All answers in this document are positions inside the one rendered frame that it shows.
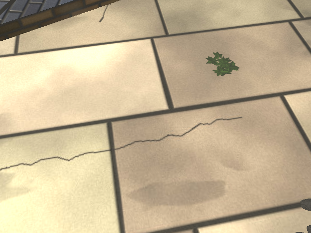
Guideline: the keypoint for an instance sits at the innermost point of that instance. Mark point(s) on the right robot hand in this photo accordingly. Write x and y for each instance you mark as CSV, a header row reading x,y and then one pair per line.
x,y
306,205

